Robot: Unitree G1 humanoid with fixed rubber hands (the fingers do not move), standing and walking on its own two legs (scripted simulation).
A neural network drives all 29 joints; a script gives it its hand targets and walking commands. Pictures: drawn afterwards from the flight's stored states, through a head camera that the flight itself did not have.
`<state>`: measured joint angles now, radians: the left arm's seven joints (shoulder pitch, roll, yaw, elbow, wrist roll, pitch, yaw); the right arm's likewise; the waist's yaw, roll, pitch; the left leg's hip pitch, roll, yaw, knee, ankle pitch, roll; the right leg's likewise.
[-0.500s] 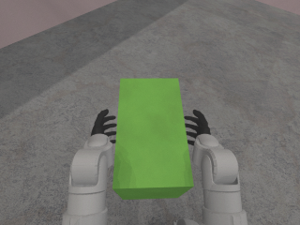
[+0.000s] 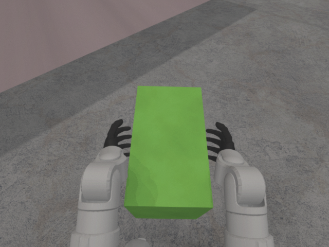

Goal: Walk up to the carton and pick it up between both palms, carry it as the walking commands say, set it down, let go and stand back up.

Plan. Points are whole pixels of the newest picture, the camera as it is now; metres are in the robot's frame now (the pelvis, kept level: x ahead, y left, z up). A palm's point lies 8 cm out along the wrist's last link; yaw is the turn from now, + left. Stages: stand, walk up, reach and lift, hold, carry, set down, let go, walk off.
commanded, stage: carry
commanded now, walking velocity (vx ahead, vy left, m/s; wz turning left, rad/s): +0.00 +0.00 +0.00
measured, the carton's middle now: (167, 154) +0.36 +0.00 +0.01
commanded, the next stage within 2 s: none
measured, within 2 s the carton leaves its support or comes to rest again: neither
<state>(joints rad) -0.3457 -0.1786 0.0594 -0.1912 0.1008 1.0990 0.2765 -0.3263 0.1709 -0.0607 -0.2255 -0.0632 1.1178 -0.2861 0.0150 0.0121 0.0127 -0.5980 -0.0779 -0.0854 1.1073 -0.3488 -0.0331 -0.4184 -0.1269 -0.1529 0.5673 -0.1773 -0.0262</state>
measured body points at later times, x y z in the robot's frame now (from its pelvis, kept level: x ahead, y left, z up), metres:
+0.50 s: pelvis -0.10 +0.06 +0.00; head -0.08 +0.09 +0.45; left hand +0.19 +0.24 +0.07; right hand +0.23 -0.01 +0.08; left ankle -0.11 +0.14 -0.73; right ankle -0.10 -0.05 -0.67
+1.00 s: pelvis -0.16 +0.02 +0.00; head -0.15 +0.00 +0.45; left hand +0.13 +0.18 +0.09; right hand +0.17 -0.07 +0.08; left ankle -0.21 +0.16 -0.70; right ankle -0.06 -0.03 -0.73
